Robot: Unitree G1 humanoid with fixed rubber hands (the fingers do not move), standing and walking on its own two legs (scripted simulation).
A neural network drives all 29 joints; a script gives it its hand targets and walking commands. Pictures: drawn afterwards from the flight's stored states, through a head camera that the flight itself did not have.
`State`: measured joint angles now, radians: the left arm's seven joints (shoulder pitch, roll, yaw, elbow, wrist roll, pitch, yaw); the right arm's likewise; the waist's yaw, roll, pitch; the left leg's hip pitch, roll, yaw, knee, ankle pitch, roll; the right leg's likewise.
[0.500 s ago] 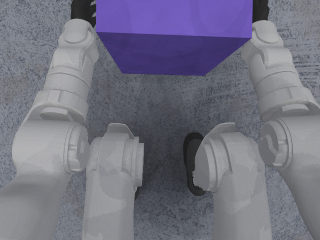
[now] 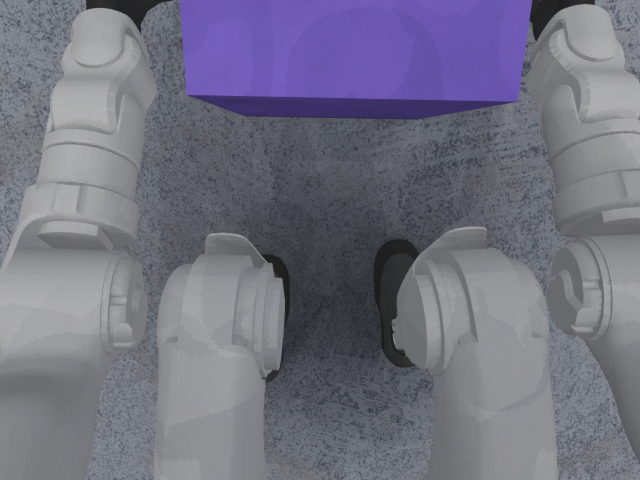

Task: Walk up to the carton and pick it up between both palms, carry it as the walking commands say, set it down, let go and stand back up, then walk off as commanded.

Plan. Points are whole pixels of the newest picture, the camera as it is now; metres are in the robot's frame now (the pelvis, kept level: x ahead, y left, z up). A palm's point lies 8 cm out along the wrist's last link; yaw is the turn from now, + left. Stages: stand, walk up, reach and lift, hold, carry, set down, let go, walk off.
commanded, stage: set down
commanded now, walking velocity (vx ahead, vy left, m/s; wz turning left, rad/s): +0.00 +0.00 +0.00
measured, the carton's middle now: (341, 37) +0.51 -0.01 -0.22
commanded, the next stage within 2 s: let go in 1.30 s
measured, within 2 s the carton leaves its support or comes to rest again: neither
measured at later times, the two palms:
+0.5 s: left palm out of the picture +0.53 +0.20 -0.04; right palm out of the picture +0.52 -0.21 -0.04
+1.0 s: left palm out of the picture +0.52 +0.22 +0.10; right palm out of the picture +0.52 -0.21 +0.10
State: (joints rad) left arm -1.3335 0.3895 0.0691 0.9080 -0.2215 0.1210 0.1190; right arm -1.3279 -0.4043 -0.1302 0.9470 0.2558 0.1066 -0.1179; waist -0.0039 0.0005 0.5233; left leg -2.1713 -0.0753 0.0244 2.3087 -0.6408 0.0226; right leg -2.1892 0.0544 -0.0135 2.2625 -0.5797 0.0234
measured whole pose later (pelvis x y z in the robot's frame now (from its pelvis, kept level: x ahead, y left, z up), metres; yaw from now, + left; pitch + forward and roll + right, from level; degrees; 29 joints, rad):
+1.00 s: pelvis -0.01 +0.00 +0.22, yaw +0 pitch +28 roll -1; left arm -1.24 0.47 0.18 0.41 -0.21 0.52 0.07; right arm -1.21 -0.45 -0.18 0.38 0.24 0.51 -0.11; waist 0.01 0.00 0.53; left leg -1.59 -0.07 -0.02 1.55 -0.46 0.01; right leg -1.60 0.06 0.02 1.51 -0.40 0.01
